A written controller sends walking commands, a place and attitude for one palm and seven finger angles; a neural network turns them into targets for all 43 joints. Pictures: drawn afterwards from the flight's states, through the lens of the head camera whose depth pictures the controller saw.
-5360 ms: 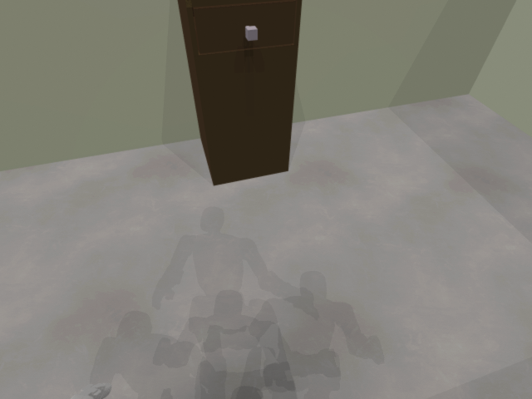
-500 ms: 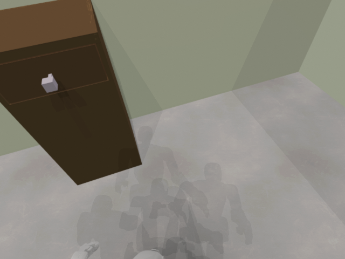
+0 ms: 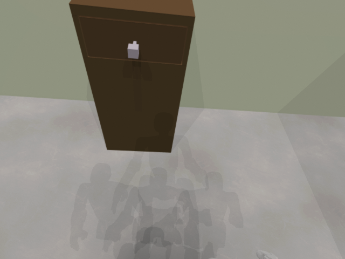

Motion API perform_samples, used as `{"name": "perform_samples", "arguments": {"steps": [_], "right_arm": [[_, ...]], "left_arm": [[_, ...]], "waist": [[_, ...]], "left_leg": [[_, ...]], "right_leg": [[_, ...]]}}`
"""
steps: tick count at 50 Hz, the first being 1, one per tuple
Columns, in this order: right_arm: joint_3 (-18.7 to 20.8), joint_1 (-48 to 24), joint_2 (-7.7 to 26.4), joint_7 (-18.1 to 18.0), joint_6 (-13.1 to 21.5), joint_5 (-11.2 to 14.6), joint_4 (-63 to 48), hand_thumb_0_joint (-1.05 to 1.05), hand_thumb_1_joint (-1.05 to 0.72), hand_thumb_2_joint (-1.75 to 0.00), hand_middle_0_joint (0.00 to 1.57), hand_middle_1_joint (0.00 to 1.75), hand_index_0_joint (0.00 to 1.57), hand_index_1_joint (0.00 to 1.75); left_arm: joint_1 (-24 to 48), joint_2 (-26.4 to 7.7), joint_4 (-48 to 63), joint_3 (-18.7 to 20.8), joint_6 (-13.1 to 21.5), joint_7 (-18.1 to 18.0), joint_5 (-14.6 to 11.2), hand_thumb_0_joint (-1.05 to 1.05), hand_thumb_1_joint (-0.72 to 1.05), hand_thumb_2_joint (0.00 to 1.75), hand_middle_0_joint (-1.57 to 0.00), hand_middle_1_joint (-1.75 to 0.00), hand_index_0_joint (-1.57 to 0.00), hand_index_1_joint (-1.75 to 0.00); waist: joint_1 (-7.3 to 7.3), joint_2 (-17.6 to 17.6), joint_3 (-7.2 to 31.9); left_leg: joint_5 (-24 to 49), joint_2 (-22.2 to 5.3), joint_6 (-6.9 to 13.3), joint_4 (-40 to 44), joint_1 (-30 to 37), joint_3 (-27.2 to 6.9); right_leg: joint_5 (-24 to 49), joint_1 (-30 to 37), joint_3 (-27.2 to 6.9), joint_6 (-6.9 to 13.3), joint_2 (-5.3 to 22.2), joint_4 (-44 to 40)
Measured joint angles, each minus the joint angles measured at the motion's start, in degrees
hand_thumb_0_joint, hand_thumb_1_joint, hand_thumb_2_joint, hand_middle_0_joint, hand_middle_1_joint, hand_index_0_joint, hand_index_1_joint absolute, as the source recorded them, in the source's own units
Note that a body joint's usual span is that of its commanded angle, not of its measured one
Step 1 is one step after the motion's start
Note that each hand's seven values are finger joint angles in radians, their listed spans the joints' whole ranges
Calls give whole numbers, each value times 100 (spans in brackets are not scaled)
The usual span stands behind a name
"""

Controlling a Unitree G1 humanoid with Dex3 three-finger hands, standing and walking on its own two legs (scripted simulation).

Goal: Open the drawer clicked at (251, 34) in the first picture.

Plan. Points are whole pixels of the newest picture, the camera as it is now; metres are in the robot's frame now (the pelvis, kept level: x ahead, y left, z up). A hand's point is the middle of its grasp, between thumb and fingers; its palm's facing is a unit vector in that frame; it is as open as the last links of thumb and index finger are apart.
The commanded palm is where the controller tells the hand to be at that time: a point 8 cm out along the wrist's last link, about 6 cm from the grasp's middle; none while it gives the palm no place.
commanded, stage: take the last steps up to it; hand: left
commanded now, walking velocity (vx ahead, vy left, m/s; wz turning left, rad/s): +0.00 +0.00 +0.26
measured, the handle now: (133, 48) +0.80 +0.23 +0.03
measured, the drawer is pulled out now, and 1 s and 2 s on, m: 0.00 0.00 0.00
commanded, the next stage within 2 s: come to a stop and stand still in 1.14 s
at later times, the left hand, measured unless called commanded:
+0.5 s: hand out of the picture +0.08 +0.16 -0.16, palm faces +0.07 -0.97 -0.22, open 7.4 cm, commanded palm none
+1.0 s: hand out of the picture +0.00 +0.10 -0.17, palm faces +0.29 -0.95 -0.12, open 7.4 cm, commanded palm none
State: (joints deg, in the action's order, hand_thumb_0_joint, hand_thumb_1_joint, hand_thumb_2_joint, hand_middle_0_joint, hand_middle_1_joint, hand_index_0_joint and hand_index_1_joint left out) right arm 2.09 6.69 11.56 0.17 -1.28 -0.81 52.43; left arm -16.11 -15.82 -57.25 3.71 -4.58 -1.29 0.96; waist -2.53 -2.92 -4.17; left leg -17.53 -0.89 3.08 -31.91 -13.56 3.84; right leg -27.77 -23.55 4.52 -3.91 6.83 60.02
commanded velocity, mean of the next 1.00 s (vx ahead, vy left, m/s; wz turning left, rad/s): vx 0.27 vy -0.02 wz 0.06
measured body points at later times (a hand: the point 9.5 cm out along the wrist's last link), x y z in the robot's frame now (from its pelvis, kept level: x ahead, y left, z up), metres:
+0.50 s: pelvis +0.02 -0.03 +0.00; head +0.00 -0.05 +0.45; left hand +0.07 +0.21 -0.14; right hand -0.04 -0.26 -0.17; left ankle +0.00 +0.08 -0.73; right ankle +0.02 -0.13 -0.74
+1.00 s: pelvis +0.17 +0.00 -0.01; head +0.20 +0.01 +0.43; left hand -0.01 +0.15 -0.15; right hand +0.32 -0.20 -0.16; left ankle +0.24 +0.12 -0.74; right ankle +0.02 -0.13 -0.73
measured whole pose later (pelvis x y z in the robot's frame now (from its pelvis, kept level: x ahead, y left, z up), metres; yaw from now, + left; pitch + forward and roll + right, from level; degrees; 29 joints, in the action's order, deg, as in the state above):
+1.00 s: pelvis +0.17 +0.00 -0.01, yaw +8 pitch +0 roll +0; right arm 2.8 6.0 9.3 1.1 1.7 -1.3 57.9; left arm -31.4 -3.9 -68.6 0.6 3.1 -1.2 1.4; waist -4.1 -0.1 -3.4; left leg -10.4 -3.0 2.5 -34.1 -23.8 6.9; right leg -27.1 3.5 7.8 -0.8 2.8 25.4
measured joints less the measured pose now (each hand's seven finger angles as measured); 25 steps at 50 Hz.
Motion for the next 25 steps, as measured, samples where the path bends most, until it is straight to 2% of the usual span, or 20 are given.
{"name": "perform_samples", "arguments": {"steps": [4, 9, 13, 20, 23, 25], "right_arm": [[-70, 104, -111, -47, 33, 21, 76, 1, -90, -89, 20, 30, 20, 30], [-73, 356, -233, -72, 68, 21, 226, 0, -91, -89, 21, 30, 20, 30], [-14, 693, -215, -91, 127, -15, 373, 0, -92, -89, 21, 30, 20, 30], [41, 1389, -142, -100, 129, -74, 796, 0, -91, -89, 21, 30, 20, 30], [62, 1636, -115, -97, 88, -66, 1003, 1, -91, -89, 21, 30, 20, 30], [69, 1777, -120, -97, 68, -30, 1128, 1, -91, -89, 20, 30, 20, 30]], "left_arm": [[151, 18, 30, -10, 74, 39, -4, 1, 91, 90, -20, -30, -19, -30], [339, 116, 70, -42, 122, 34, 1, 1, 91, 90, -20, -30, -19, -30], [369, 244, 6, -88, 149, 84, 43, 1, 91, 90, -20, -30, -19, -30], [430, 494, -45, -167, 246, 184, 48, 1, 91, 90, -20, -30, -19, -30], [389, 587, -56, -177, 357, 199, 36, 1, 91, 90, -20, -30, -20, -30], [341, 638, -87, -173, 480, 174, 58, 1, 91, 90, -20, -30, -20, -30]], "waist": [[27, 79, 60], [107, 114, 155], [245, 147, 336], [496, 319, 499], [525, 389, 524], [487, 426, 515]], "left_leg": [[337, 89, 73, 526, 217, -111], [567, 239, 129, 862, 346, -200], [644, 341, 141, 1022, 421, -215], [627, 357, 43, 1096, 486, -304], [434, 315, -71, 838, 428, -321], [-60, 275, -132, 242, 214, -360]], "right_leg": [[492, -192, -175, -67, -82, 276], [665, -90, -296, -110, -153, -90], [630, 88, -294, -47, -224, -469], [428, 561, -149, 151, -353, -1794], [709, 986, -81, 221, -449, -2684], [1039, 1224, -47, 364, -518, -3134]]}}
